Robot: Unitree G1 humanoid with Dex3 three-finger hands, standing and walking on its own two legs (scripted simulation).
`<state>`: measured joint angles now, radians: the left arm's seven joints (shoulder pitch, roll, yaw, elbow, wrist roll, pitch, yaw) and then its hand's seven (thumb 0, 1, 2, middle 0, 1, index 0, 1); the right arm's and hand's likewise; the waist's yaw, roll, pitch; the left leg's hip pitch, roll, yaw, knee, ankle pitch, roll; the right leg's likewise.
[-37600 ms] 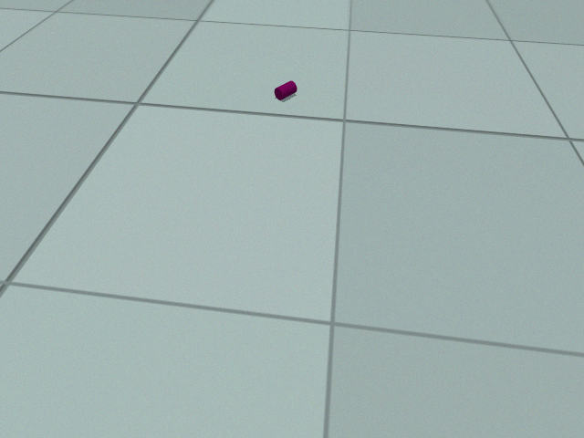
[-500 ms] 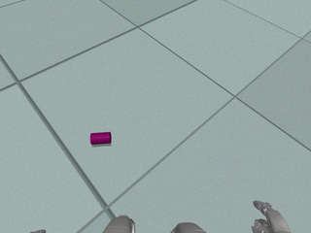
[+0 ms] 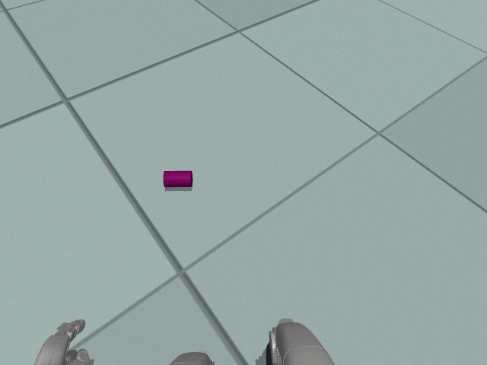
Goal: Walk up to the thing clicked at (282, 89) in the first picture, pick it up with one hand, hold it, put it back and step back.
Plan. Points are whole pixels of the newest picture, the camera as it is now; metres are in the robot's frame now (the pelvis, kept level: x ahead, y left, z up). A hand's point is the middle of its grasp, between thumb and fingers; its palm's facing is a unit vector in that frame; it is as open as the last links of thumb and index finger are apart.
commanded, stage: step back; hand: left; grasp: from above
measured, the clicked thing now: (178, 179) +0.93 +0.28 -0.71
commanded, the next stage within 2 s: stand in 1.36 s
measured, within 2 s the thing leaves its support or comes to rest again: neither
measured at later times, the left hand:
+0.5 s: hand out of the picture -0.08 +0.27 -0.14, palm faces -0.01 -0.92 -0.40, open 7.4 cm
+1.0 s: hand out of the picture -0.02 +0.24 -0.13, palm faces -0.01 -0.93 -0.37, open 7.4 cm
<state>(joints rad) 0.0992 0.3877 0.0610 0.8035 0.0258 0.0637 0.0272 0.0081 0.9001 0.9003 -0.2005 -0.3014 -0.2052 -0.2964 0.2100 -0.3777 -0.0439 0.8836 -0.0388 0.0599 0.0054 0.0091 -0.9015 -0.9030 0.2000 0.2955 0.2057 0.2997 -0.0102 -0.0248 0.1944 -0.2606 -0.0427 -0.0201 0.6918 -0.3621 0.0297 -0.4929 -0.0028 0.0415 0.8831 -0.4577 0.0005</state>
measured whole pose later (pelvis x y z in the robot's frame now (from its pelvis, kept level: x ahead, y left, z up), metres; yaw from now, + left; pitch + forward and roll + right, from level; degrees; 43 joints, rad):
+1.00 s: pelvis -0.10 -0.02 +0.01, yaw -1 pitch -3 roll +0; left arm 0.20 0.36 0.05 0.97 0.03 -0.04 -0.02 0.01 0.90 0.90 -0.20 -0.30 -0.21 -0.30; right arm 0.25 -0.40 -0.05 0.98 -0.03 -0.01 0.00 0.01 -0.90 -0.90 0.20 0.30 0.20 0.30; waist 0.02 0.03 0.08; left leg -0.37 0.01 -0.04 0.77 -0.42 0.01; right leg -0.22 0.00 -0.04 0.57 -0.30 -0.03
